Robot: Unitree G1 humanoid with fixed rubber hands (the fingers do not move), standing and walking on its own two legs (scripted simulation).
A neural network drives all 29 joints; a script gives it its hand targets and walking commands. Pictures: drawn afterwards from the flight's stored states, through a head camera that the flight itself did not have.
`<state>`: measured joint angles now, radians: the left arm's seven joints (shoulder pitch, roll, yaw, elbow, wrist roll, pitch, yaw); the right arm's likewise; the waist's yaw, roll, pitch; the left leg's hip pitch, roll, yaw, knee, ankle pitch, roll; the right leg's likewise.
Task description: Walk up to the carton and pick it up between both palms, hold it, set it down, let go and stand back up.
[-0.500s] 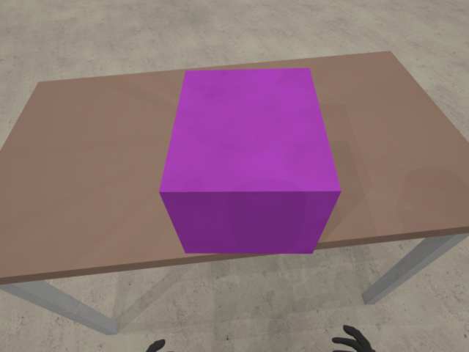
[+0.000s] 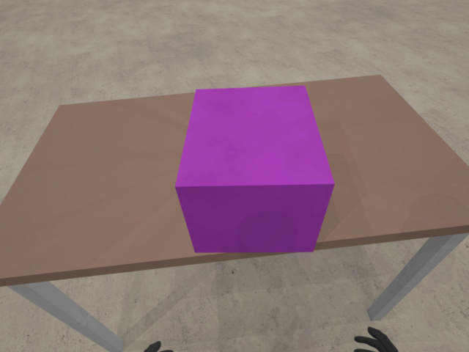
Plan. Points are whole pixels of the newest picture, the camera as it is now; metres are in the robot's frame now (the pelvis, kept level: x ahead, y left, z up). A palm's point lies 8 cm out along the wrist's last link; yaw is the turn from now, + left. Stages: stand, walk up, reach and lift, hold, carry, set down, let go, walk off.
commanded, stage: reach and lift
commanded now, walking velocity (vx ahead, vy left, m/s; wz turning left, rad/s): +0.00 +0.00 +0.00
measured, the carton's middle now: (251, 166) +0.47 -0.02 +0.06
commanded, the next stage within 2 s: none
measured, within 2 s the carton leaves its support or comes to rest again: neither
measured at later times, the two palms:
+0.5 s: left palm out of the picture +0.15 +0.18 -0.02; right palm (406, 345) +0.15 -0.23 -0.01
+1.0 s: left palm (128, 304) +0.21 +0.19 +0.03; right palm (407, 303) +0.19 -0.23 +0.03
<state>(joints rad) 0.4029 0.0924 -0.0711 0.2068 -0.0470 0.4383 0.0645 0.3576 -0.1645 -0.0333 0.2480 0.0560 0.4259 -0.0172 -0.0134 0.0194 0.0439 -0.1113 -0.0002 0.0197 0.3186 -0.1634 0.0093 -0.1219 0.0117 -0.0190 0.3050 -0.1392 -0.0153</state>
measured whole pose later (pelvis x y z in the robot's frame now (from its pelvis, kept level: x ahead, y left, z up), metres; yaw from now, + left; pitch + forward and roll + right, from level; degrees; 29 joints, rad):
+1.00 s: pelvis +0.03 +0.00 +0.00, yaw +0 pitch +1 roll +0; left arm 0.45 0.24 -0.07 -0.23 -0.21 0.17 0.06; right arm 0.47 -0.27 -0.01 -0.22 0.21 0.16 -0.06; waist -0.03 0.01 0.02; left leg -0.10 0.01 0.01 0.25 -0.16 0.00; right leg -0.11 0.02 -0.01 0.23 -0.14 -0.02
